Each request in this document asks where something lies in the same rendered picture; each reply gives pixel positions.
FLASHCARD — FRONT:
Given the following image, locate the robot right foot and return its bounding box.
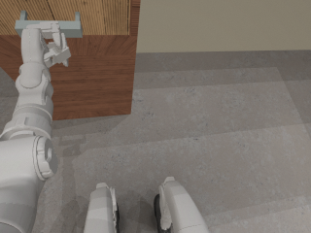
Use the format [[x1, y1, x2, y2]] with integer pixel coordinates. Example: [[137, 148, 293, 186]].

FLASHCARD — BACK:
[[154, 194, 171, 233]]

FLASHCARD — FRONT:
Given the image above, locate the robot left hand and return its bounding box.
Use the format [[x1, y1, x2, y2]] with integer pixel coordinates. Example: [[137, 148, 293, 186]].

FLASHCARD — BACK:
[[20, 20, 71, 70]]

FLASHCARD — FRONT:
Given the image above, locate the robot right thigh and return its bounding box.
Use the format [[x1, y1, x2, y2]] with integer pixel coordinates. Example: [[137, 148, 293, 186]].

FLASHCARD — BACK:
[[158, 181, 210, 233]]

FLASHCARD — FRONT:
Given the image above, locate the cabinet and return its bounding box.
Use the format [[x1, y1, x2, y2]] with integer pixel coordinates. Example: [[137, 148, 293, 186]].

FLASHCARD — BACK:
[[0, 0, 141, 121]]

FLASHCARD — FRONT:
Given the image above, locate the left robot forearm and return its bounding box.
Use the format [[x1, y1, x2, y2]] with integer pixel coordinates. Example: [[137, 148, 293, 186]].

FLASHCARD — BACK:
[[0, 62, 53, 142]]

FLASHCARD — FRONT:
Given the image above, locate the handle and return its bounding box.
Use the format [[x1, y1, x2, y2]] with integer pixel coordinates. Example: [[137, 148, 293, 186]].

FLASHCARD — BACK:
[[15, 10, 83, 38]]

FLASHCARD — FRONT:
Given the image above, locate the robot left upper arm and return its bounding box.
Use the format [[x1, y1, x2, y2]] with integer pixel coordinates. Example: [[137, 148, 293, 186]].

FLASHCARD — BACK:
[[0, 135, 58, 233]]

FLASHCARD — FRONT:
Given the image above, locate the drawer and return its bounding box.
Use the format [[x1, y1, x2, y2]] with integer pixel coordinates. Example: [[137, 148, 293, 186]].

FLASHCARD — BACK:
[[0, 0, 131, 35]]

